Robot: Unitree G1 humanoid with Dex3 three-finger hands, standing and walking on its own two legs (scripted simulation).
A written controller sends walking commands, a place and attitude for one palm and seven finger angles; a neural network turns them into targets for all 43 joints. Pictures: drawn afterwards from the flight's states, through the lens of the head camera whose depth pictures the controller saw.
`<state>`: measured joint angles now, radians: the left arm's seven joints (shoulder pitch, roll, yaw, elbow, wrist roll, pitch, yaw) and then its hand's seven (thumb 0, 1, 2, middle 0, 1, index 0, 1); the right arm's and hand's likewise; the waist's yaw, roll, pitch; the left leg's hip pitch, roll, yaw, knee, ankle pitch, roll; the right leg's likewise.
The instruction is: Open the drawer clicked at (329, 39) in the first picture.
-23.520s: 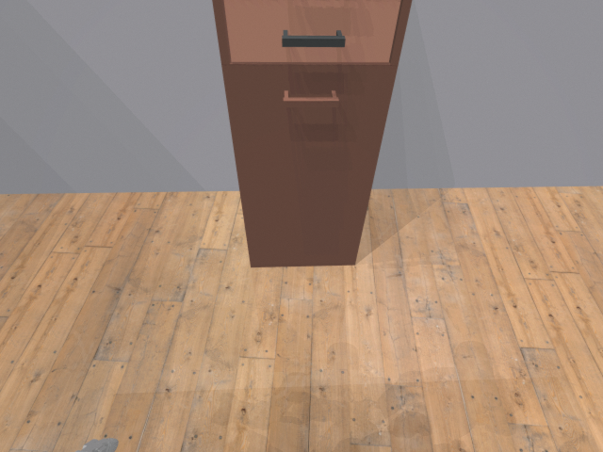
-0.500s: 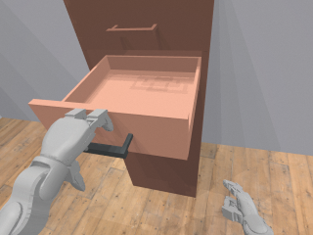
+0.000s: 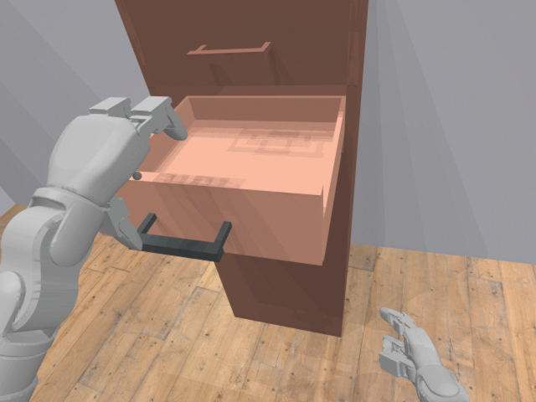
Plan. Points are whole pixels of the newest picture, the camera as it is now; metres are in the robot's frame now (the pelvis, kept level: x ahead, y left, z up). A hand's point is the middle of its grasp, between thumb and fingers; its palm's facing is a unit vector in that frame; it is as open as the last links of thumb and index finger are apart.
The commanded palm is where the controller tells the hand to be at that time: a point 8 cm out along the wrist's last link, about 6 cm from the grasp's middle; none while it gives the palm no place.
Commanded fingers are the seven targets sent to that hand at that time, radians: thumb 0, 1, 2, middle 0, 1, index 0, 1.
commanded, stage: lift the hand off the handle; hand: left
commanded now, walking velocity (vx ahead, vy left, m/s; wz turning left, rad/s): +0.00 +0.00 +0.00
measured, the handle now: (179, 235) +0.28 +0.18 +0.15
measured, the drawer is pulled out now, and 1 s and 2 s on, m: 0.30 0.30 0.30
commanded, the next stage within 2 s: draw the hand back to the body in 0.28 s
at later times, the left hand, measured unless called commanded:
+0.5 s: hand (140, 158) +0.28 +0.18 +0.29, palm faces +0.35 -0.07 -0.93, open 13.8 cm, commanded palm +0.21 +0.20 +0.35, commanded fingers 0.00 -0.50 0.30 -0.30 -1.20 -0.30 -1.20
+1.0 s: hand (93, 186) +0.24 +0.23 +0.27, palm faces +0.24 +0.01 -0.97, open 13.8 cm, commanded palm +0.18 +0.24 +0.34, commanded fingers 0.00 -0.43 0.33 -0.29 -1.15 -0.29 -1.15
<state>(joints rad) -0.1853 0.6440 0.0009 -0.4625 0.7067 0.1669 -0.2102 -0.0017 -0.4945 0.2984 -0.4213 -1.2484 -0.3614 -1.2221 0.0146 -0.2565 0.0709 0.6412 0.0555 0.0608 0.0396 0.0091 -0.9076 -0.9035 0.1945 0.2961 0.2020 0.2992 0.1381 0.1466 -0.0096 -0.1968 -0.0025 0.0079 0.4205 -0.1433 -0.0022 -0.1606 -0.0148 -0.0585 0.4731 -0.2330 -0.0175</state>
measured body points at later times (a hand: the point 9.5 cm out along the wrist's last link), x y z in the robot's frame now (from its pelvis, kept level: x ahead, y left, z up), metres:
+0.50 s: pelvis +0.01 +0.00 +0.00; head -0.01 -0.07 +0.44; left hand +0.25 +0.19 +0.33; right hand +0.25 -0.19 -0.09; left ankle +0.06 +0.12 -0.74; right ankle +0.02 -0.11 -0.74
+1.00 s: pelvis +0.02 +0.00 +0.00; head +0.00 -0.05 +0.44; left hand +0.23 +0.23 +0.32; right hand +0.28 -0.18 -0.08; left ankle +0.06 +0.12 -0.74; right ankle +0.02 -0.11 -0.74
